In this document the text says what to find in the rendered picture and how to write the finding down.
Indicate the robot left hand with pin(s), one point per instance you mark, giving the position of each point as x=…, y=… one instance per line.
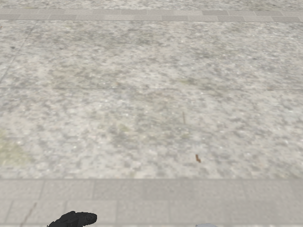
x=73, y=219

